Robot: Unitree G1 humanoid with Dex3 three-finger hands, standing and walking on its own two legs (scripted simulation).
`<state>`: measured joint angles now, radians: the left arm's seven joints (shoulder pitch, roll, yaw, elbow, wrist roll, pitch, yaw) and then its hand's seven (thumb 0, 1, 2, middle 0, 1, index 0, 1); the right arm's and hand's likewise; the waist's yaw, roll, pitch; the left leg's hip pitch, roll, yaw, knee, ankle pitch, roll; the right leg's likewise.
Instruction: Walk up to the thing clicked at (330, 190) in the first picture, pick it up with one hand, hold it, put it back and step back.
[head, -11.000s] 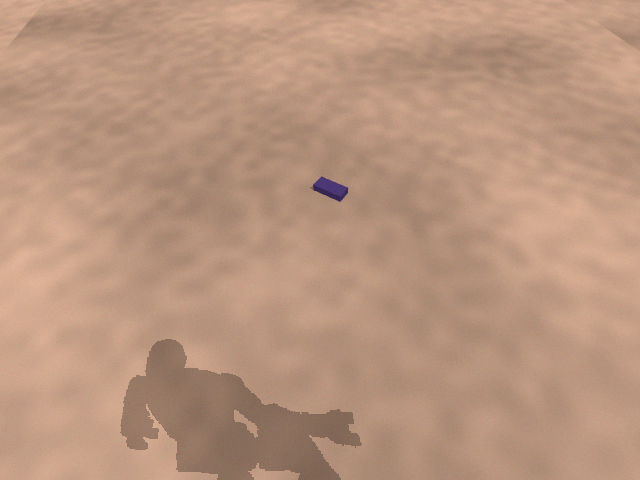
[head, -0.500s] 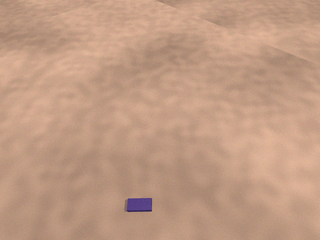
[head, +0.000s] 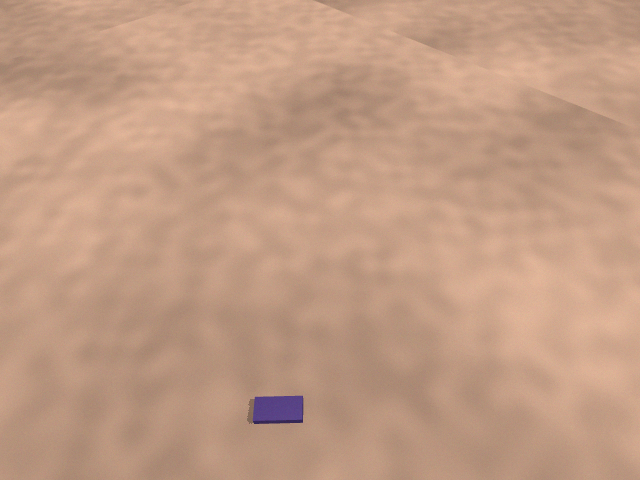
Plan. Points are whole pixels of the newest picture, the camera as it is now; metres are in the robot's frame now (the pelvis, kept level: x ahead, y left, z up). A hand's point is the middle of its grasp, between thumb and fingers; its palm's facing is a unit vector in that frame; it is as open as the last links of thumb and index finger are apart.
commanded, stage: stand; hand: left
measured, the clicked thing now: (278, 409) +0.42 +0.16 -0.77
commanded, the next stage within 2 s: walk up in 0.04 s
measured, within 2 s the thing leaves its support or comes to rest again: neither
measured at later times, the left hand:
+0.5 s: hand out of the picture +0.05 +0.14 -0.17, palm faces -0.05 -0.94 -0.34, open 7.3 cm
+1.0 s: hand out of the picture +0.04 +0.18 -0.15, palm faces +0.04 -0.90 -0.44, open 7.3 cm
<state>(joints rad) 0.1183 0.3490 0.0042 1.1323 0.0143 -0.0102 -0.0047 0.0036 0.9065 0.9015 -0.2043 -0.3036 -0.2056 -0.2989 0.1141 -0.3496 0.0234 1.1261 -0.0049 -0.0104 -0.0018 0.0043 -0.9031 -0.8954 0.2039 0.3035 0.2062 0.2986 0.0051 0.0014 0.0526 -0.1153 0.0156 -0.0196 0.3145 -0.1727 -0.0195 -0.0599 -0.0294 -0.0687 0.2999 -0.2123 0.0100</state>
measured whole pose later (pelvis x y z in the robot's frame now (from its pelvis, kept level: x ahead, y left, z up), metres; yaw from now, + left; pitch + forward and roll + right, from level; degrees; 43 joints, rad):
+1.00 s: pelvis -0.01 -0.10 -0.02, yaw +3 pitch -2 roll +1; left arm 0.19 0.39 0.03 0.96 0.03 -0.05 0.03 0.00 0.90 0.90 -0.21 -0.30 -0.21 -0.30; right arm 0.11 -0.40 -0.06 0.91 -0.01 0.05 0.03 0.00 -0.90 -0.90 0.20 0.30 0.21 0.30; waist 0.02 0.02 0.11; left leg -0.29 -0.02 -0.03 0.77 -0.53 0.03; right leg -0.22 -0.07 -0.01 0.59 -0.32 0.02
